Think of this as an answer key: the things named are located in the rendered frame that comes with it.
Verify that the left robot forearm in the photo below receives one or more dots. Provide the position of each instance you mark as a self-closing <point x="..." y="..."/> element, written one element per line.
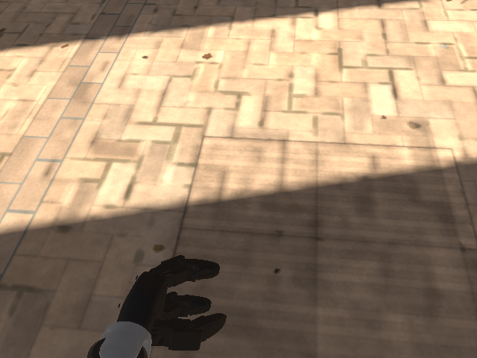
<point x="123" y="339"/>

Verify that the robot left hand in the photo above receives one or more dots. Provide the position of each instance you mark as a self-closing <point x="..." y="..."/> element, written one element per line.
<point x="148" y="305"/>

